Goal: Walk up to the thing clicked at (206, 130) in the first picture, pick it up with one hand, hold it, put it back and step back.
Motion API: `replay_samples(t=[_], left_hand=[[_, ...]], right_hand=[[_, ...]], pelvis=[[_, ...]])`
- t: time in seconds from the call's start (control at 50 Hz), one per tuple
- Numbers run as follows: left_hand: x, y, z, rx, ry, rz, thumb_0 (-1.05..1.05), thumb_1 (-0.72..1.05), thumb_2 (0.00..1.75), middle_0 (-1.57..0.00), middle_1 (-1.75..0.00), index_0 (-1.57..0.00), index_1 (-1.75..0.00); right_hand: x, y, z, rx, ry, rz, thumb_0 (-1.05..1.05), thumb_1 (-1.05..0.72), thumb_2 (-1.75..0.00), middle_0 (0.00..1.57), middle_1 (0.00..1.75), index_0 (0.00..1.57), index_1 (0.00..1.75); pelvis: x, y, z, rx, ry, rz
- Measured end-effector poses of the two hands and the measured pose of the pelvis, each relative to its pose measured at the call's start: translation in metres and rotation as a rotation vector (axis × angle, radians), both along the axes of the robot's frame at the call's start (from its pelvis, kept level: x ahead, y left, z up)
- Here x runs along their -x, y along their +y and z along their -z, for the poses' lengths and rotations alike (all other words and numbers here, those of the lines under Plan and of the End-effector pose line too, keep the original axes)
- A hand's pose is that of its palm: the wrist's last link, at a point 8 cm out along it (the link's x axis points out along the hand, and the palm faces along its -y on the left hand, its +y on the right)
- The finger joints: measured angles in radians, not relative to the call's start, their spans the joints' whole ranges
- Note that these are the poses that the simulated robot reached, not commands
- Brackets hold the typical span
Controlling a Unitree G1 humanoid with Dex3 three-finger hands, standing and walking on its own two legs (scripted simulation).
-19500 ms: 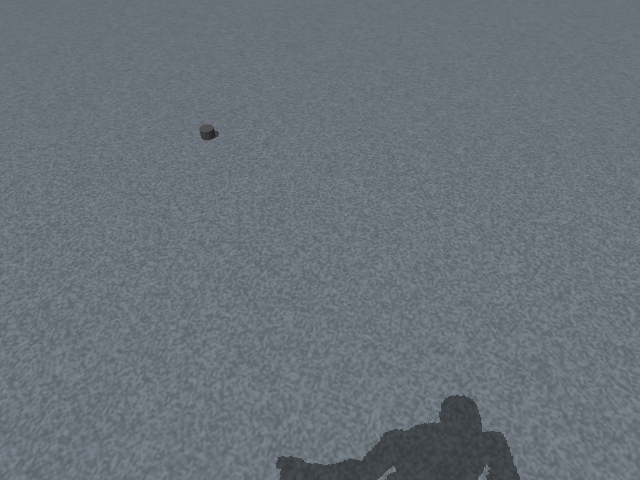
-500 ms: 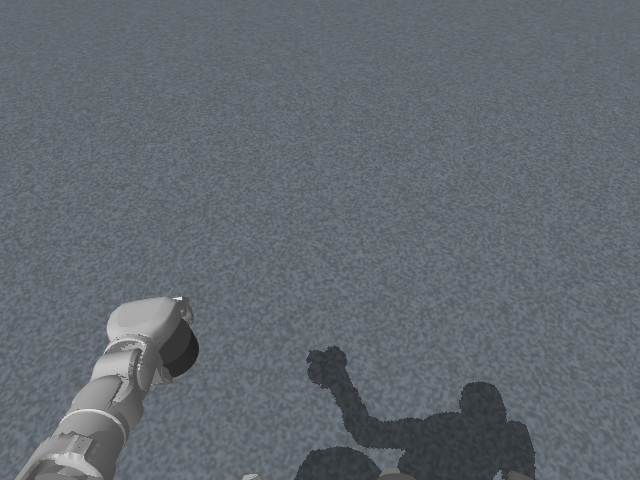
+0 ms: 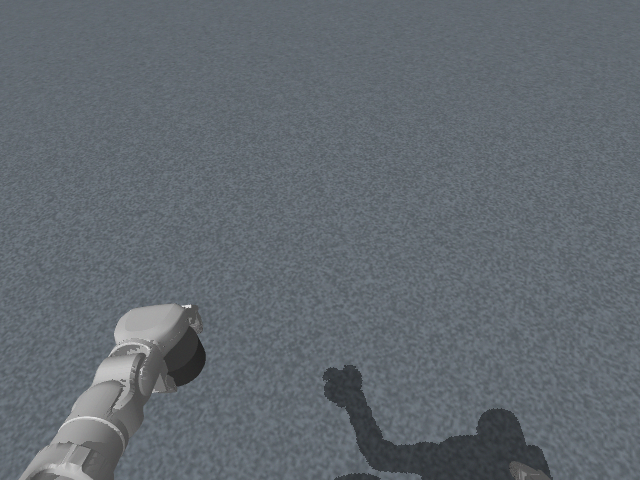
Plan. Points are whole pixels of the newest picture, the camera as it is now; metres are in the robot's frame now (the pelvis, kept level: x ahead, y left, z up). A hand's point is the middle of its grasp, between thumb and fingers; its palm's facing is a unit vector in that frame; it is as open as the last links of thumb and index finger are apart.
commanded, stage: hold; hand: left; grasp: from above
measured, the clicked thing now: (175, 354) +0.33 +0.22 -0.08
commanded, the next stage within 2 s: crouch in 1.50 s
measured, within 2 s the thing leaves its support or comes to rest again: neither
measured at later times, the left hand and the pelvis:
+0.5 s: hand (165, 356) +0.31 +0.21 -0.03, palm faces -0.44 -0.06 -0.90, open 10.1 cm; pelvis +0.00 -0.01 +0.01, yaw +0 degrees
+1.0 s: hand (162, 358) +0.30 +0.21 -0.01, palm faces -0.43 -0.06 -0.90, open 10.2 cm; pelvis +0.00 -0.01 +0.02, yaw +0 degrees
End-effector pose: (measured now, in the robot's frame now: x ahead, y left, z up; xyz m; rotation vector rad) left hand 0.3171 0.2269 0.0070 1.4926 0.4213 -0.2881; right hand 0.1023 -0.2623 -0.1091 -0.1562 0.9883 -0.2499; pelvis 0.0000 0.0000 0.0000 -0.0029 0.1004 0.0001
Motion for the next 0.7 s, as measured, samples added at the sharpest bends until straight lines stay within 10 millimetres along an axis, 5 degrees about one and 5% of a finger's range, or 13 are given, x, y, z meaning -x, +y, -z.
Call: replay_samples(t=[0.7], left_hand=[[0.011, -0.014, -0.030, 0.007, -0.002, 0.027, -0.02, 0.02, 0.62, -0.60, -0.76, -0.57, -0.67]], right_hand=[[-0.021, -0.001, -0.016, -0.023, -0.046, -0.016, 0.01, -0.90, -0.90, 0.20, 0.30, 0.20, 0.30]], pelvis=[[0.000, -0.007, -0.013, -0.012, -0.063, 0.008]])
